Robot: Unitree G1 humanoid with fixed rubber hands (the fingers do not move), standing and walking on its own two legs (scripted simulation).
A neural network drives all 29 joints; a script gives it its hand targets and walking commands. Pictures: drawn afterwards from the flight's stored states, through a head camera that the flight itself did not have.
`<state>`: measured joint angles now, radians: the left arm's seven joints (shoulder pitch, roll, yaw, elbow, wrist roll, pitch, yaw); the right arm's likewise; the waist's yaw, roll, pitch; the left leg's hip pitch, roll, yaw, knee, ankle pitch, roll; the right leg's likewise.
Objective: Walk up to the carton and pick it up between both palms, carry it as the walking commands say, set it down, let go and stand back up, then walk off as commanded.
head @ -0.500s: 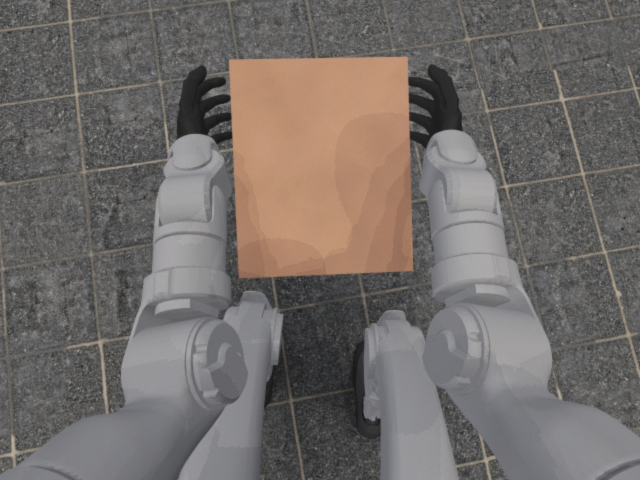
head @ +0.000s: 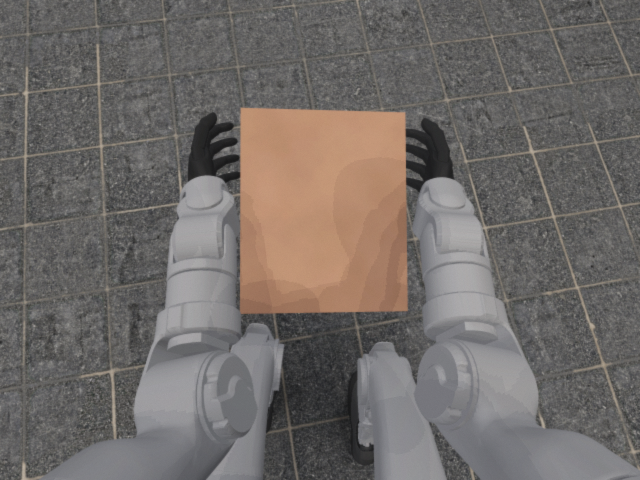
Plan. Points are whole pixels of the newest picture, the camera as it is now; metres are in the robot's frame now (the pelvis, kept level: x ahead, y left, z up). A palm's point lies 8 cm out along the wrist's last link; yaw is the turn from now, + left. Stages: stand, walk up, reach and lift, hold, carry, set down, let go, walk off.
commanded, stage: reach and lift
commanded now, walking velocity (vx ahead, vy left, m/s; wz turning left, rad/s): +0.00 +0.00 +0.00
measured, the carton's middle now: (317, 218) +0.44 +0.03 -0.14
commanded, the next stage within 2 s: none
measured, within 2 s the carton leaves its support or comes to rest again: neither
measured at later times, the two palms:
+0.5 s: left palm (188, 174) +0.41 +0.17 +0.04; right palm (461, 176) +0.44 -0.11 +0.03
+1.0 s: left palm (160, 165) +0.39 +0.17 +0.11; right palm (500, 164) +0.42 -0.11 +0.11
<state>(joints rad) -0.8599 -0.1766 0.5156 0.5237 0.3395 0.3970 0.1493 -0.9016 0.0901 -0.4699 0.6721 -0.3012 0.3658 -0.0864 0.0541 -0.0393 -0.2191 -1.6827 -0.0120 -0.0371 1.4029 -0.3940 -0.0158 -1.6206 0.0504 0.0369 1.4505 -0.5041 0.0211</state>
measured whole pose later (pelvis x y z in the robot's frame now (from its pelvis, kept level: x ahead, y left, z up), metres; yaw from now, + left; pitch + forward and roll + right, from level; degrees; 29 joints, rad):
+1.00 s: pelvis +0.03 +0.00 +0.13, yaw +0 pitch +22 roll +0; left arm -0.57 -0.26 0.50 0.40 0.38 0.40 0.03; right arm -0.63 0.19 -0.47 0.56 -0.36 0.38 -0.01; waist 0.06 -0.04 -0.11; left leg -0.98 0.00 -0.03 0.83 -0.24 -0.01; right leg -0.93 0.04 0.06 0.87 -0.33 0.01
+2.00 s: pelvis +0.06 -0.01 +0.19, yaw +1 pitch -6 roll +0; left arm -0.40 -0.20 0.34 0.36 0.35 0.66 0.05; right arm -0.41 0.20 -0.31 0.42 -0.35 0.64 -0.01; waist 0.06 -0.01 0.02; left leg -0.14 0.00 -0.04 0.38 -0.14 -0.02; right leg -0.09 0.02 0.05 0.41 -0.23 -0.01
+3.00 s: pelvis +0.07 +0.00 +0.19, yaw +1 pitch -7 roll +0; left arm -0.35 -0.18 0.24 0.31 0.31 0.75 0.04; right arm -0.33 0.17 -0.26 0.31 -0.32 0.74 0.00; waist -0.01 -0.01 0.02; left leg -0.09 -0.01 -0.04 0.36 -0.15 0.00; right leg -0.02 0.01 0.06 0.37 -0.22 0.01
